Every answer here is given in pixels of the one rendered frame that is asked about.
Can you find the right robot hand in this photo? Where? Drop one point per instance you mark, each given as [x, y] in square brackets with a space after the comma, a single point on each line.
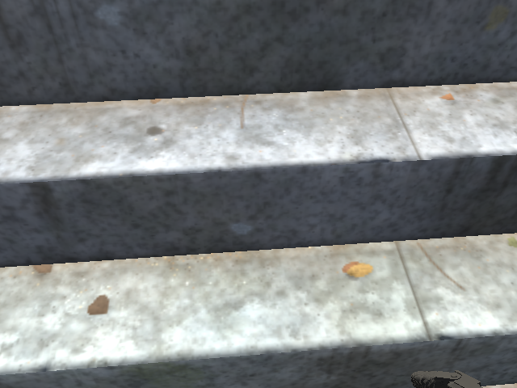
[440, 379]

